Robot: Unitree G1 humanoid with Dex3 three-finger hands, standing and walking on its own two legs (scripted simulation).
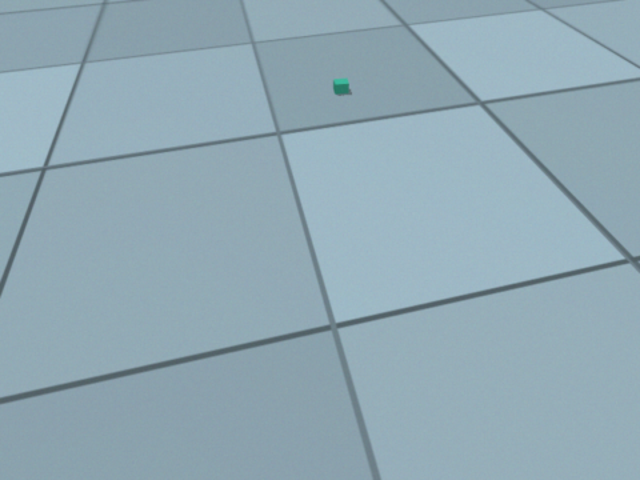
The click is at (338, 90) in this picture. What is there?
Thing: small box
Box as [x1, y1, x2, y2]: [334, 78, 348, 93]
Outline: 346,78 334,79 335,93 348,92 348,82
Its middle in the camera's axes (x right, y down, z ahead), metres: +0.13 -0.94 +2.44
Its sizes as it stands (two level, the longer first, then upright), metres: 0.086 0.069 0.064
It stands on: the floor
